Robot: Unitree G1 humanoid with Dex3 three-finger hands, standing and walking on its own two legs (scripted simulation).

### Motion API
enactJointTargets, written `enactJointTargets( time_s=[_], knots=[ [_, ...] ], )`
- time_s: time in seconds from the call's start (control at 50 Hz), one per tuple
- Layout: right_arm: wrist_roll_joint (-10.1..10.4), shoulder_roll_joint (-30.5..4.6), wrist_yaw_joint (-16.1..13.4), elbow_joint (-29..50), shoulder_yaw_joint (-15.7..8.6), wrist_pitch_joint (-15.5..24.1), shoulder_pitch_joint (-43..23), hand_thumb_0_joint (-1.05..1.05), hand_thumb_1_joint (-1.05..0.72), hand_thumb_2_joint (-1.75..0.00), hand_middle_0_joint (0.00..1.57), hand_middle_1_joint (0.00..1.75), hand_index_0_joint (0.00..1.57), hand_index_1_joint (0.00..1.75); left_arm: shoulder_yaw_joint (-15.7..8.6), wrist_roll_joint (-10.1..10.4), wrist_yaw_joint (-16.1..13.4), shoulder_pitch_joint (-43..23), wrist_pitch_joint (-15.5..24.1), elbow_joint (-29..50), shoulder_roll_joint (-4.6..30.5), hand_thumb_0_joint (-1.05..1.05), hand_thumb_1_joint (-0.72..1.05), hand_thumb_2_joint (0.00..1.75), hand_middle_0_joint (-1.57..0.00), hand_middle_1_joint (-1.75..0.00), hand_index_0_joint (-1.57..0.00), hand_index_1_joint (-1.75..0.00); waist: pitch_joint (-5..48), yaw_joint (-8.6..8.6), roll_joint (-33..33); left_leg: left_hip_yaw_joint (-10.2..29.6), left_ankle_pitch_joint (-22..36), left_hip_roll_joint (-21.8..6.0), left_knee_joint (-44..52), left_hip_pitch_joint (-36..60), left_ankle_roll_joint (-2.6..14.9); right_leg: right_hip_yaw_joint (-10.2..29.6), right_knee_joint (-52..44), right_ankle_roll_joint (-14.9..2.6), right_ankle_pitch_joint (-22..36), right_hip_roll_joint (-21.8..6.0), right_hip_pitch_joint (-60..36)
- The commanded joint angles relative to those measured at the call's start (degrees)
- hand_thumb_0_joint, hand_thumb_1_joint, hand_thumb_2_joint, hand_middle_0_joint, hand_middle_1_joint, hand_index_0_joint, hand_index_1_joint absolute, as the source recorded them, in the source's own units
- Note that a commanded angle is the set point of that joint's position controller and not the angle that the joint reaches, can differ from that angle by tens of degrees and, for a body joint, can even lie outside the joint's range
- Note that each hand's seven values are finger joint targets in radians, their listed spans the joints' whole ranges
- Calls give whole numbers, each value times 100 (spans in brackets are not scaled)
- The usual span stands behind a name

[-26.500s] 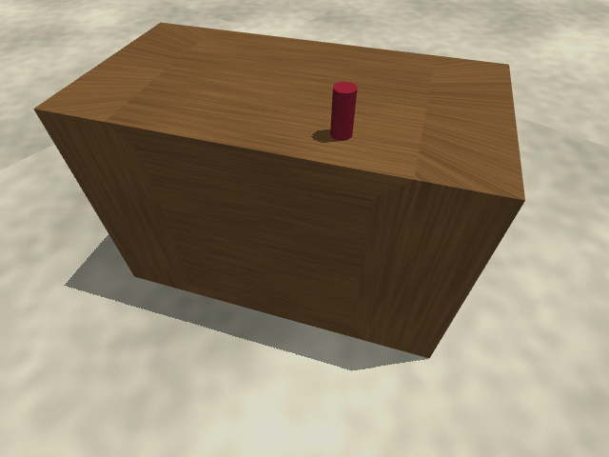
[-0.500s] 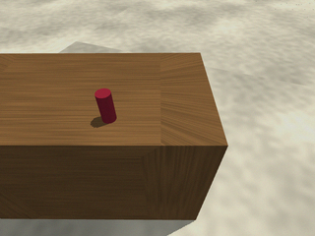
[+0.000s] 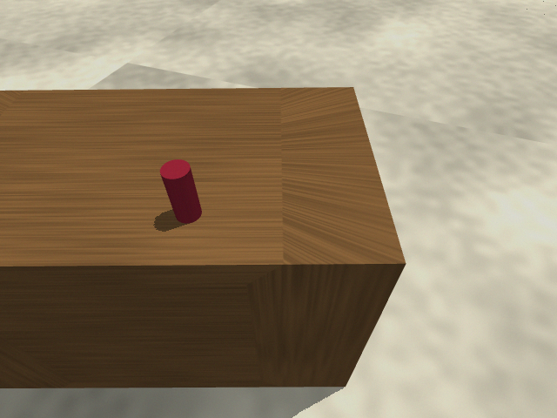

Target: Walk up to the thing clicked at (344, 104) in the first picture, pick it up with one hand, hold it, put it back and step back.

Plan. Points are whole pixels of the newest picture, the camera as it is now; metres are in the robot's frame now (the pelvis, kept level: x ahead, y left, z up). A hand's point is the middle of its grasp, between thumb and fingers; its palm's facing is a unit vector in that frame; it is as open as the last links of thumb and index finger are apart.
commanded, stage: home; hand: left
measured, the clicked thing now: (182, 192) +0.50 +0.19 +0.03
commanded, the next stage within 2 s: stand in 0.52 s
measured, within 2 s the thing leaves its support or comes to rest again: neither
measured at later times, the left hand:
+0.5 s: hand out of the picture +0.09 +0.25 -0.15, palm faces -0.03 -0.94 -0.35, open 17.7 cm
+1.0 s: hand out of the picture +0.08 +0.25 -0.15, palm faces -0.03 -0.94 -0.34, open 11.2 cm
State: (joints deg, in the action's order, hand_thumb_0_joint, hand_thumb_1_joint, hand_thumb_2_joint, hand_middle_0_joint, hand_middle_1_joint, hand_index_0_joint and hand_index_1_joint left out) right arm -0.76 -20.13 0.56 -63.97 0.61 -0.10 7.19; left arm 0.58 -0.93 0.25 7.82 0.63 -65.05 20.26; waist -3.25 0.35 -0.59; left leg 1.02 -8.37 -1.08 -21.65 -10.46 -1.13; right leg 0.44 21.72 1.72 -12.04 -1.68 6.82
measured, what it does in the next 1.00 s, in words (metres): stands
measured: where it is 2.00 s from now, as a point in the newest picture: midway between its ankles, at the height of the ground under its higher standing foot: outside the picture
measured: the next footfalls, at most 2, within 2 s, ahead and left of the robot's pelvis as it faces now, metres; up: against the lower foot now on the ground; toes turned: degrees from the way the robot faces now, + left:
none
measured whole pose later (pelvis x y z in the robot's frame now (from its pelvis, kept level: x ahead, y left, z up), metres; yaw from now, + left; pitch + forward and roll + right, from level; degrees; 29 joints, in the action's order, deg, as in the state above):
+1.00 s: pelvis +0.01 +0.00 +0.00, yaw +0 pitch -3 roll +0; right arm -0.7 -20.0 0.5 -64.7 0.3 0.0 6.9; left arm -0.2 -0.8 0.3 7.4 0.2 -64.6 20.0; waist -3.0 0.5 -0.2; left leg 1.4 -8.4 -1.2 -19.5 -8.3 -1.3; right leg 0.0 18.8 1.5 -11.8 -1.6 4.2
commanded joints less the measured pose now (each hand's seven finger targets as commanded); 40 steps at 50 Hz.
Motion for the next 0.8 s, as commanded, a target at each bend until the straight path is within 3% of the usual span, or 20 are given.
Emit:
enactJointTargets(
  time_s=[0.0,0.06,0.14,0.4,0.6,0.64,0.66,0.72,0.78],
  knots=[
    [20,-1256,-87,296,-252,160,-218,0,-90,-90,20,30,20,30,-224,22,-98,-179,130,289,1245,0,-61,2,-4,-4,-4,-4,427,-12,-1,545,258,-572,374,272,233,498,-492,-239,544,-546,89],
    [25,-1224,-101,289,-237,171,-212,0,-90,-90,20,30,20,30,-229,36,-109,-210,134,312,1226,0,-61,2,-4,-4,-4,-4,629,-28,90,487,951,-625,263,405,262,462,-419,-217,1095,-568,-122],
    [36,-1242,-108,267,-244,151,-272,0,-90,-90,20,30,20,30,-240,27,-120,-240,134,307,1243,0,-59,3,-4,-4,-4,-4,589,-22,117,454,984,-618,240,512,240,430,-499,-200,1220,-575,-109],
    [17,-1251,-109,237,-266,142,-311,0,-90,-90,20,30,20,30,-282,12,-98,-287,77,302,1232,0,-60,2,-4,-4,-4,-4,267,-22,7,478,141,-588,503,376,191,415,-656,-238,387,-531,81],
    [30,-1220,-105,259,-265,161,-338,0,-90,-90,20,30,20,30,-288,19,-103,-285,107,357,1248,0,-61,2,-4,-4,-4,-4,534,-24,61,461,826,-612,383,534,211,401,-615,-228,921,-583,-106],
    [32,-1214,-105,231,-258,155,-280,0,-90,-90,20,30,20,30,-276,29,-105,-297,108,347,1229,0,-45,18,-20,-20,-20,-20,500,2,86,459,837,-610,388,542,194,391,-612,-221,911,-576,-85],
    [31,-1228,-108,226,-267,148,-276,0,-90,-90,20,30,20,30,-272,33,-103,-272,103,348,1214,0,-37,26,-20,-28,-20,-28,484,-10,94,445,785,-609,365,537,205,393,-634,-225,879,-583,-93],
    [23,-1225,-104,218,-268,126,-277,0,-90,-90,20,30,20,30,-271,17,-106,-248,96,352,1225,0,-13,50,-20,-30,-20,-30,335,5,67,455,366,-572,453,429,195,400,-727,-233,582,-561,34],
    [19,-1207,-94,228,-260,129,-270,0,-90,-90,20,30,20,30,-283,24,-104,-248,89,362,1234,0,11,74,-20,-30,-20,-30,315,-14,67,452,385,-576,482,380,197,391,-690,-242,564,-558,-7]
  ],
)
